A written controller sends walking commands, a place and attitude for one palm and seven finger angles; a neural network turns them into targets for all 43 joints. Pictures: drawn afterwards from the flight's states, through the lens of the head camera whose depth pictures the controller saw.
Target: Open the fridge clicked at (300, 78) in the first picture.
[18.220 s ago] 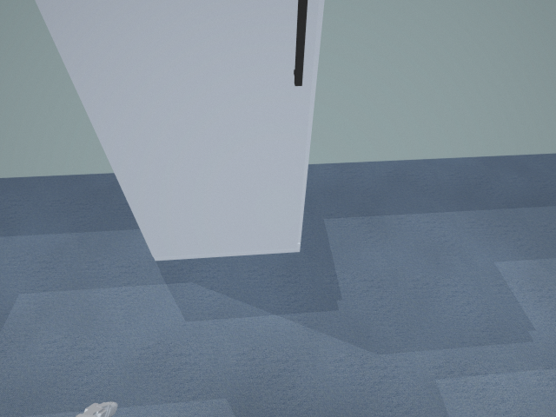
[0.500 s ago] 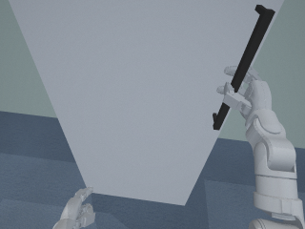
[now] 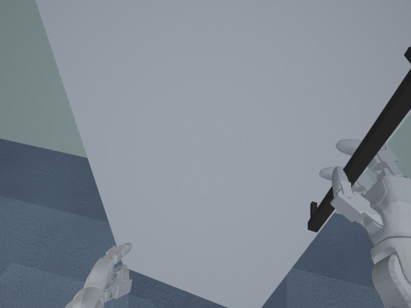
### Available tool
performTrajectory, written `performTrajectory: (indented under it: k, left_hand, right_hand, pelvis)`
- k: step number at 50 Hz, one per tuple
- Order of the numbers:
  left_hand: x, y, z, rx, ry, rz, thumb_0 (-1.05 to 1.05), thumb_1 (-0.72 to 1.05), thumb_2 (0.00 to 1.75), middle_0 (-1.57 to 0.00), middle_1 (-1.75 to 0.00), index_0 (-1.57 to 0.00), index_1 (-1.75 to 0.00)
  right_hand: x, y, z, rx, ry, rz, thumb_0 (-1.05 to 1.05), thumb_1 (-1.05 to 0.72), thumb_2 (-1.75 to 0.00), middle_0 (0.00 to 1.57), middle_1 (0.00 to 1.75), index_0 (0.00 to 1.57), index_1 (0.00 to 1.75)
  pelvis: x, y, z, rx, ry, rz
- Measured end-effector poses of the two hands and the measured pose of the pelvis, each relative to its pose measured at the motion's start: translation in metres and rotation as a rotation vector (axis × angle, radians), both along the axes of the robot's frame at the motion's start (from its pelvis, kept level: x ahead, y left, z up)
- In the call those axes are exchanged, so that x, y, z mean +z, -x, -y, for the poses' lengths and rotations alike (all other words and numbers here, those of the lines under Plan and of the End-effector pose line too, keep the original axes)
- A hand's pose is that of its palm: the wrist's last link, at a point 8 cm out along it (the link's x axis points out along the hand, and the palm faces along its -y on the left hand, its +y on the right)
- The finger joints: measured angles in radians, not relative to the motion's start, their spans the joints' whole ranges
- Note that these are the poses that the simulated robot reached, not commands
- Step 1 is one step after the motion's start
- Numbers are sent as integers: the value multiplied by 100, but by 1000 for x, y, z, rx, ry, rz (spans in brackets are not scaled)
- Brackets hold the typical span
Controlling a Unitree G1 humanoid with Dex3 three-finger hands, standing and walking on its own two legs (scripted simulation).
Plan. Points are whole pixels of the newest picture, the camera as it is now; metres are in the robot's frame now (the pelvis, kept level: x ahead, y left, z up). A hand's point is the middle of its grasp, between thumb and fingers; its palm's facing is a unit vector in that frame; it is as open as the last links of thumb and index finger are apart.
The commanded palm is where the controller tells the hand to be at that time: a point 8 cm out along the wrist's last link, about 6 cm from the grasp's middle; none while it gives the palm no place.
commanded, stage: walk backward, drawing the door open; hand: right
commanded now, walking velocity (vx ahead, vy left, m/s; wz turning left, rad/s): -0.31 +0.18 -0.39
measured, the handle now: (352, 160) +0.29 -0.20 +0.23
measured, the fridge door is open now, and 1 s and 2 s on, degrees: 6 15 46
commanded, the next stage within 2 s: none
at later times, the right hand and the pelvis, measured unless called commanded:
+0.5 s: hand (337, 208) +0.22 -0.16 +0.21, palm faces +0.37 +0.88 -0.31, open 6.6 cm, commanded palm +0.17 -0.20 +0.22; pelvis -0.02 +0.04 +0.00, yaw -9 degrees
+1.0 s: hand (328, 234) +0.18 -0.13 +0.21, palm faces +0.46 +0.85 -0.25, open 6.7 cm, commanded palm +0.12 -0.17 +0.22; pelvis -0.11 +0.12 -0.01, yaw -14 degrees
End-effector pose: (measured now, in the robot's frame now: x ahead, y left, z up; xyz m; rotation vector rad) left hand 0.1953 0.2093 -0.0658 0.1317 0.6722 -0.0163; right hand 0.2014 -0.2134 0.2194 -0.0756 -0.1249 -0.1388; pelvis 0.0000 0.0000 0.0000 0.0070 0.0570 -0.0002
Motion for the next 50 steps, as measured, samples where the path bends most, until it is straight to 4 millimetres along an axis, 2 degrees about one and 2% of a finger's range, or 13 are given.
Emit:
performTrajectory:
  k: [3, 6, 10, 16, 23, 28, 33, 38, 41, 45, 50]
  left_hand:
    - [0, -11, 0, -17, -44, 7, 1, 91, 90, -20, -30, -20, -30]
    - [-1, -14, -1, -20, -77, -13, 1, 91, 90, -20, -30, -20, -30]
    - [-6, -6, -1, -18, -72, -45, 1, 91, 90, -20, -30, -20, -30]
    - [-26, 12, -3, -49, -24, -117, 1, 91, 90, -20, -30, -20, -30]
    - [-37, 22, -14, -85, -78, -153, 1, 91, 90, -20, -30, -20, -30]
    - [-38, 24, -18, -71, -109, -138, 1, 91, 90, -20, -30, -20, -30]
    - [-40, 26, -14, -46, -105, -93, 1, 91, 90, -20, -30, -20, -30]
    - [-38, 40, -2, -114, -36, -78, 1, 91, 90, -20, -30, -20, -30]
    - [-41, 52, -2, -156, 0, -81, 1, 91, 90, -20, -30, -20, -30]
    - [-50, 66, -18, -196, 23, -75, 1, 91, 90, -20, -30, -21, -30]
    - [-46, 88, -63, -165, -41, -109, 1, 91, 90, -21, -30, -21, -30]
  right_hand:
    - [2, 7, 0, -2, 132, 87, -1, -71, -80, 36, 135, 22, 130]
    - [0, 10, -1, -9, 191, 162, -2, -65, -80, 40, 136, 27, 133]
    - [-2, 13, -2, -51, 222, 190, -4, -63, -80, 46, 138, 28, 135]
    - [-1, 15, -6, -147, 279, 187, -7, -61, -81, 47, 139, 27, 137]
    - [-4, 22, -10, -195, 321, 242, -10, -60, -79, 46, 140, 26, 138]
    - [-6, 27, -11, -182, 326, 272, -12, -60, -77, 47, 140, 26, 134]
    - [-10, 27, -8, -160, 340, 313, -16, -61, -71, 47, 139, 23, 124]
    - [-9, 29, -10, -174, 335, 303, -15, -62, -72, 47, 139, 23, 123]
    - [-9, 35, -16, -200, 319, 290, -13, -61, -76, 47, 139, 23, 125]
    - [-10, 47, -27, -257, 311, 293, -13, -61, -79, 46, 140, 23, 128]
    - [-9, 67, -41, -294, 294, 285, -11, -61, -81, 46, 140, 24, 131]
  pelvis:
    - [-3, -4, -1, -22, 3, -12]
    - [-4, -2, -1, -31, 4, -22]
    - [0, 0, -4, -43, 8, -8]
    - [1, 1, -23, -99, 24, 20]
    - [-2, 21, -39, -135, 56, 25]
    - [-8, 30, -39, -160, 41, 37]
    - [-17, 38, -34, -170, 21, 44]
    - [-11, 59, -50, -209, 15, 62]
    - [-10, 71, -66, -220, 6, 69]
    - [-19, 86, -93, -224, 6, 79]
    - [-12, 108, -116, -242, 32, 75]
